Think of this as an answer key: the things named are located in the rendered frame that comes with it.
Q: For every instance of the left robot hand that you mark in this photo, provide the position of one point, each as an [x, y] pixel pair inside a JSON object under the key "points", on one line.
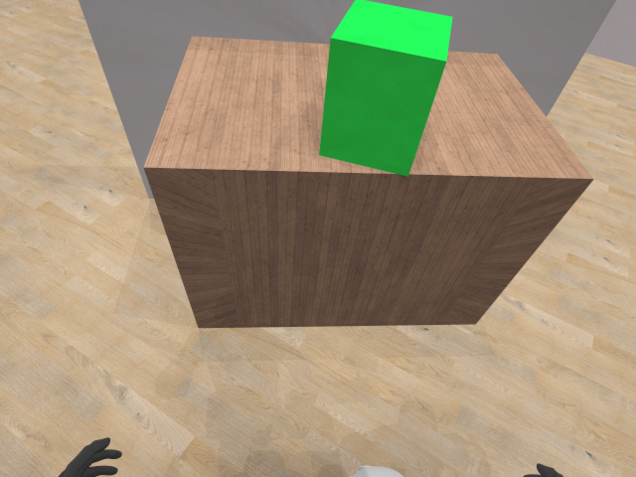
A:
{"points": [[94, 452]]}

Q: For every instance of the carton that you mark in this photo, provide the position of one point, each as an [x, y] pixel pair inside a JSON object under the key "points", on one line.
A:
{"points": [[385, 65]]}

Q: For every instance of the pedestal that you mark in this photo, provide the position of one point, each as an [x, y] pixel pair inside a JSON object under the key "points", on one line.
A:
{"points": [[267, 233]]}

